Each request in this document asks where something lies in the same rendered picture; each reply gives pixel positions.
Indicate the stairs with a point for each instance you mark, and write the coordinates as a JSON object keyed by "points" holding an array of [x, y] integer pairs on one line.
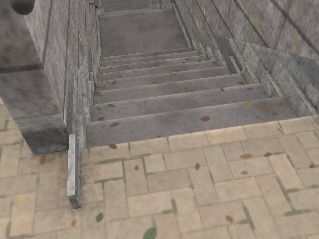
{"points": [[131, 11], [171, 92]]}

